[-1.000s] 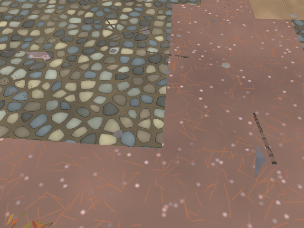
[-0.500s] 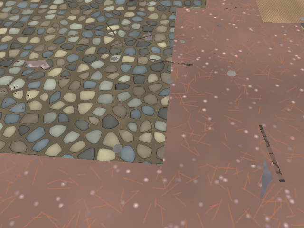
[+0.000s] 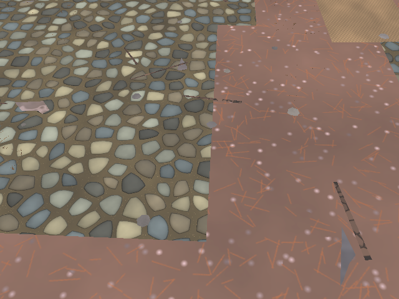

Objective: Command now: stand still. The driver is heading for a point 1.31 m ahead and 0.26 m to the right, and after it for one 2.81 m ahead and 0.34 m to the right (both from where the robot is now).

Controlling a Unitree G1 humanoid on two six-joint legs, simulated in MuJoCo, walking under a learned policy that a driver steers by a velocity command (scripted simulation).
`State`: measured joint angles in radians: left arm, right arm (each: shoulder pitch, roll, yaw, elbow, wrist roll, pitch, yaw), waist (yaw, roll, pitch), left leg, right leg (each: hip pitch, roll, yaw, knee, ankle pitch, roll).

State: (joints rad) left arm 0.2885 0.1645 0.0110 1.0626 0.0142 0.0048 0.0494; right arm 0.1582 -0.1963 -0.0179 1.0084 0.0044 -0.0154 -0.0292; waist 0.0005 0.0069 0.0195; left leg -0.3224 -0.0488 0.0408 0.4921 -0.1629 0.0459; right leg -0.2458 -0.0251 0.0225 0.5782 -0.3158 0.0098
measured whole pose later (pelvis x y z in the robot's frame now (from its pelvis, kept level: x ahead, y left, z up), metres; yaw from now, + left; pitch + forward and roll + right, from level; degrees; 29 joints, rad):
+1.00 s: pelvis +0.23 +0.05 +0.01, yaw -3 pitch +1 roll +1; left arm 0.16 0.24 0.07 0.93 -0.03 -0.08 0.00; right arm 0.40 -0.17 -0.02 1.11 -0.02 -0.11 0.00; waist -0.05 -0.04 -0.01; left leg 0.03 -0.06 0.14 0.21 -0.25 0.06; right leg -0.72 -0.09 0.07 0.94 -0.01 -0.07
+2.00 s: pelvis +0.75 -0.06 +0.01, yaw -31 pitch +3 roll +1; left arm 0.15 0.27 0.05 0.70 -0.01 -0.04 0.01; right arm 0.28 -0.25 -0.05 0.86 -0.01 -0.09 0.01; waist -0.05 -0.04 0.03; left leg -0.22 -0.02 0.04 0.33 -0.16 0.03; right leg -0.58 -0.04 0.06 0.81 -0.23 0.02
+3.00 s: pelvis +0.80 -0.04 +0.01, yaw -7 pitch +3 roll -3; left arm 0.10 0.30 0.10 0.77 -0.01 0.00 0.05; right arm 0.21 -0.29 -0.06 0.65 0.00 0.03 -0.04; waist -0.02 -0.01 0.02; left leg -0.29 -0.10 -0.17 0.44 -0.18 0.08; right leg -0.49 0.01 0.11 0.84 -0.30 0.09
